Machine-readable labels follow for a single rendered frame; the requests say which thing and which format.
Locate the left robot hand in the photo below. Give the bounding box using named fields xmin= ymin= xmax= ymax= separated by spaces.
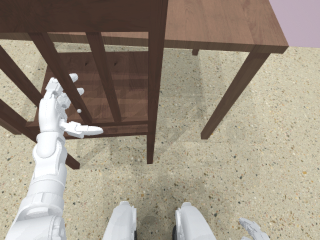
xmin=38 ymin=73 xmax=104 ymax=139

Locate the right robot hand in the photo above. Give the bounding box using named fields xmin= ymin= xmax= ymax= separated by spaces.
xmin=239 ymin=217 xmax=270 ymax=240

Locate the robot right thigh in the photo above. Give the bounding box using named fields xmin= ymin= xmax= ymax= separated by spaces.
xmin=175 ymin=206 xmax=216 ymax=240

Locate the left robot upper arm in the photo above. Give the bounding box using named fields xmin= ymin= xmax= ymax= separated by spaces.
xmin=7 ymin=215 xmax=67 ymax=240

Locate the right robot shin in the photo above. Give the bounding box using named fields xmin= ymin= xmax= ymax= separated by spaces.
xmin=177 ymin=202 xmax=192 ymax=240

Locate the robot left forearm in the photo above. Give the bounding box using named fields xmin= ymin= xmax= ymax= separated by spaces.
xmin=5 ymin=131 xmax=68 ymax=240

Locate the chair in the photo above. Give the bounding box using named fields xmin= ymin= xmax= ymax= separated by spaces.
xmin=0 ymin=0 xmax=169 ymax=170

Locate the table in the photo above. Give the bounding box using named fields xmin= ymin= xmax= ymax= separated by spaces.
xmin=0 ymin=0 xmax=289 ymax=140

